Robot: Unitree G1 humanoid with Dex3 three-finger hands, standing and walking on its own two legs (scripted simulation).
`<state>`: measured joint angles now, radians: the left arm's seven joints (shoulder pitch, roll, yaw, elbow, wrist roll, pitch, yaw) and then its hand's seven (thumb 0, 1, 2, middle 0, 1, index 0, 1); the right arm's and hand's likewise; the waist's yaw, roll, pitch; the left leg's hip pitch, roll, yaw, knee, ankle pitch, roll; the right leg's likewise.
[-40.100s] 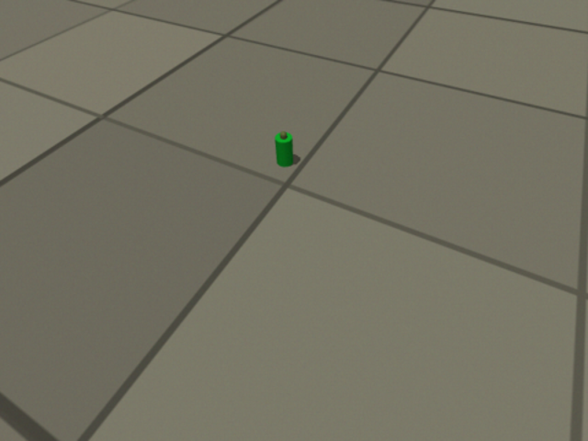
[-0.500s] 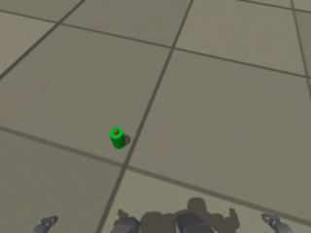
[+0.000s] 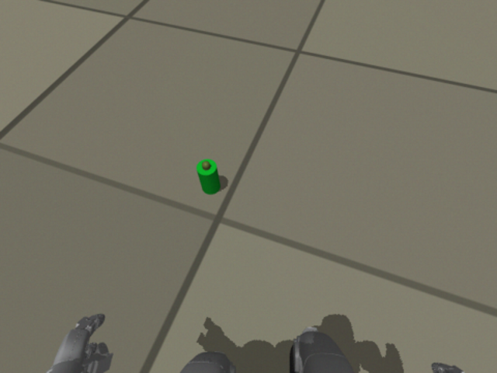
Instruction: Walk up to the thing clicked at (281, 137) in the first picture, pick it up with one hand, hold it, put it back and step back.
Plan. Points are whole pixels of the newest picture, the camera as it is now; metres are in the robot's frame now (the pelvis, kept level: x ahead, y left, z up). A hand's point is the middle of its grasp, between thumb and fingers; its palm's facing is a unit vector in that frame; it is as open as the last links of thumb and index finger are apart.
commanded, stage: step back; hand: left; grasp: from the side
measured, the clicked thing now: (208, 175) +0.89 +0.25 -0.65
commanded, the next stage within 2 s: stand in 1.32 s
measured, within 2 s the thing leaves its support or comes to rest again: neither
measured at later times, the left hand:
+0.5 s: hand out of the picture -0.07 +0.27 -0.13, palm faces +0.02 -0.91 -0.41, open 7.4 cm
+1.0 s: hand out of the picture -0.02 +0.24 -0.12, palm faces +0.02 -0.92 -0.39, open 7.4 cm
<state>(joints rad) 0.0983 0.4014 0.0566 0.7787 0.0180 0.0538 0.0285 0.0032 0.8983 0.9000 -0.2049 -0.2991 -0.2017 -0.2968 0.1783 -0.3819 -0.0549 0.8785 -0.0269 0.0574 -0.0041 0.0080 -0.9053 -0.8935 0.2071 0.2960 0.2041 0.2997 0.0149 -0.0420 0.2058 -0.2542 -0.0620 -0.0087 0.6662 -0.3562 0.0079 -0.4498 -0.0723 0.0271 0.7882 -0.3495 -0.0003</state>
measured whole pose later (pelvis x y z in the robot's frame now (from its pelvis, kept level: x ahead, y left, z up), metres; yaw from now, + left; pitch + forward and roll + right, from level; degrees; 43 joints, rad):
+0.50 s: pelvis -0.12 -0.01 +0.01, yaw +0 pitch -3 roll +0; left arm 0.24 0.37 0.06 0.95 0.05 -0.01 -0.01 0.01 0.90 0.90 -0.21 -0.30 -0.20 -0.30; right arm 0.24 -0.42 -0.07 0.97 -0.03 0.04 0.02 0.01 -0.91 -0.89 0.21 0.30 0.20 0.30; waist 0.04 0.03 0.06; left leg -0.28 -0.02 -0.06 0.69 -0.47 -0.01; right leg -0.28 -0.03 0.00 0.65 -0.33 -0.01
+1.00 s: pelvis -0.09 -0.02 +0.02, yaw +0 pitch -3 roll +0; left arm 0.21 0.35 0.05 0.96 0.02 -0.06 -0.01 0.00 0.90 0.90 -0.20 -0.30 -0.20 -0.30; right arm 0.24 -0.40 -0.06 0.98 -0.02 0.00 0.01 0.01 -0.91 -0.89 0.21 0.30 0.20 0.30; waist 0.03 0.04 0.09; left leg -0.40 -0.02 -0.08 0.92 -0.43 0.00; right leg -0.21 -0.01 -0.05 0.55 -0.29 -0.03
